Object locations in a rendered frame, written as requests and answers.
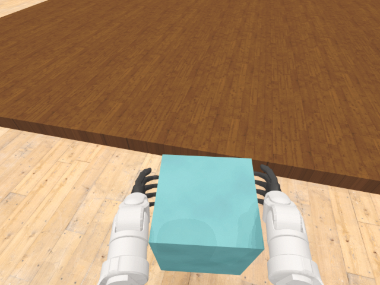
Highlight right robot forearm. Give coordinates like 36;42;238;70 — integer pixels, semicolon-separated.
262;191;324;285

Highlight left robot hand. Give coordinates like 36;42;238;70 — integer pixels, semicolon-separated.
131;168;159;207

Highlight carton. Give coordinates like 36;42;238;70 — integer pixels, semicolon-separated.
148;154;265;275

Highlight left robot forearm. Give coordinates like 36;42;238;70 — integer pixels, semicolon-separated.
97;192;150;285

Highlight right robot hand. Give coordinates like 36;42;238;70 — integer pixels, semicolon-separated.
254;164;281;205

